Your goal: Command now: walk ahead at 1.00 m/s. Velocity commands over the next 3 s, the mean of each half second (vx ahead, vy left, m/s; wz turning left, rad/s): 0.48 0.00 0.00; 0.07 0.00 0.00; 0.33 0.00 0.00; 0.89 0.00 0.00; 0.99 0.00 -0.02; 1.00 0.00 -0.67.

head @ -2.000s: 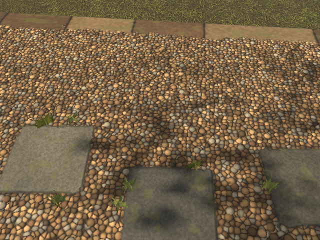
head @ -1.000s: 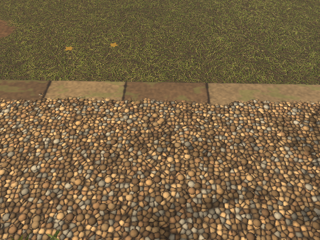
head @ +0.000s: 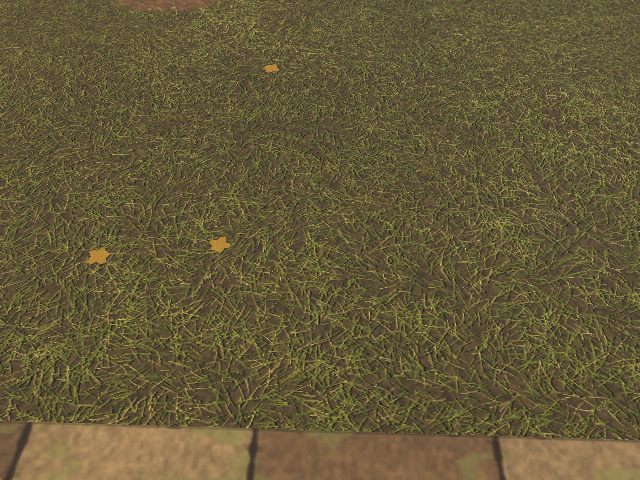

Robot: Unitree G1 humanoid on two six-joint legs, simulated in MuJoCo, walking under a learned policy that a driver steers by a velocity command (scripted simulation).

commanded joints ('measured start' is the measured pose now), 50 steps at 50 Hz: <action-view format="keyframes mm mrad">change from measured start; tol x16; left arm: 1 -94 18 -4 -71 9 -16 -10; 7 -243 52 15 -154 4 -55 -76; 11 308 215 60 -19 33 -37 -47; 13 320 130 48 -11 27 -26 -73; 22 -5 70 20 33 50 -11 -55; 50 64 48 6 268 13 119 38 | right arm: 1 -59 -115 -11 -80 6 -26 -24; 11 -17 -148 -12 -73 -38 60 -62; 12 280 55 39 -23 -5 54 -39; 13 281 -76 20 14 15 46 -26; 16 -99 -158 -13 -111 20 64 -58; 50 -278 -94 -14 -18 -4 104 -71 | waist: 1 29 57 147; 8 48 132 86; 10 238 183 -93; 12 106 -292 -506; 13 170 -152 -652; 18 39 28 -135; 50 84 52 -14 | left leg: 1 -211 215 -130 -220 235 124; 7 50 250 -86 -88 655 47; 10 141 229 -62 365 954 -27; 11 -67 171 -50 709 614 -53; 12 -460 -44 -172 1222 -401 -125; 13 -471 8 -296 1271 -369 -99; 26 -173 197 -113 403 102 -104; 32 -149 238 -132 101 155 -44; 34 -336 195 -145 7 -105 -53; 50 -131 162 -111 33 259 -27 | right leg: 1 67 20 -66 -228 260 19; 9 403 247 -138 -573 266 -46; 11 918 -21 94 -425 680 -106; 12 1324 -313 554 -405 864 -378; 14 1158 -203 442 -546 567 -292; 19 483 -70 134 -710 681 -230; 22 399 -45 48 -744 635 -214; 31 390 58 71 -803 -416 -52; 50 603 123 -46 -679 -50 37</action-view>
